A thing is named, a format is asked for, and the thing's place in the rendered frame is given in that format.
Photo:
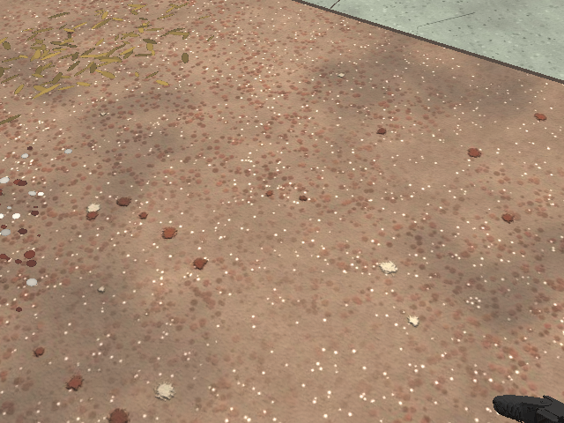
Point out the right robot hand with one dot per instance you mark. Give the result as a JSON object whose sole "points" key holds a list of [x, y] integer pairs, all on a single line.
{"points": [[530, 409]]}

